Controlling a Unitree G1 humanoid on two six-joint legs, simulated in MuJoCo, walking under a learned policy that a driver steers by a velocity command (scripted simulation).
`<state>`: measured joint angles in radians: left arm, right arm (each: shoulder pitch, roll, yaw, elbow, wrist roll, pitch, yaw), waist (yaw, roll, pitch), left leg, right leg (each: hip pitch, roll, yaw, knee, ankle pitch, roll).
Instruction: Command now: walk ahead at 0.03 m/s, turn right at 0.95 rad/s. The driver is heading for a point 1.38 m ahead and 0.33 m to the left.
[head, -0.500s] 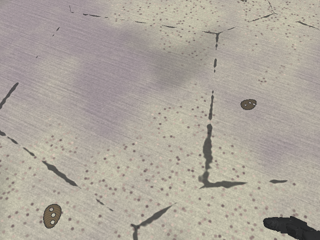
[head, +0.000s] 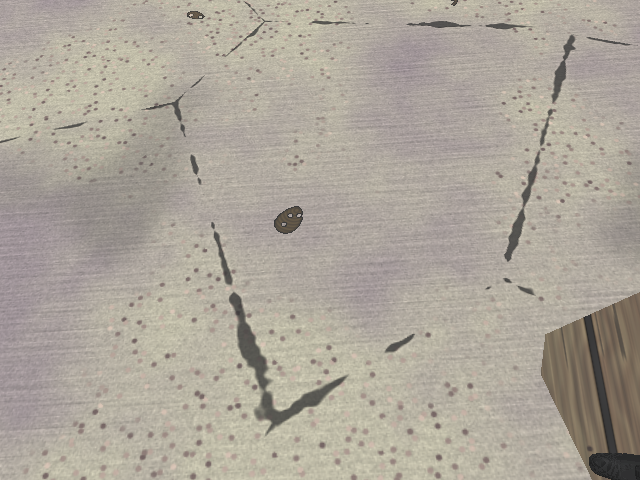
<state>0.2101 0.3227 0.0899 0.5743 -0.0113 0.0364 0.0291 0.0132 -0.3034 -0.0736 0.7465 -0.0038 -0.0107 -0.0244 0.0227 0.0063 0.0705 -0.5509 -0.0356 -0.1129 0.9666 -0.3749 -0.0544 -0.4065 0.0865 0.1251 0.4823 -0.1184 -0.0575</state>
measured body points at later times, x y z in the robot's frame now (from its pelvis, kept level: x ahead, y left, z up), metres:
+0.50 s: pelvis +0.12 +0.05 +0.01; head +0.14 +0.08 +0.46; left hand +0.33 +0.30 -0.07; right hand +0.07 -0.24 -0.09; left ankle +0.04 +0.15 -0.74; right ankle +0.20 -0.12 -0.68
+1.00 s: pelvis +0.44 +0.11 -0.03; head +0.48 +0.13 +0.42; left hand +0.23 +0.32 -0.15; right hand +0.81 +0.06 -0.07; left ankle +0.57 +0.27 -0.70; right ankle +0.28 -0.09 -0.73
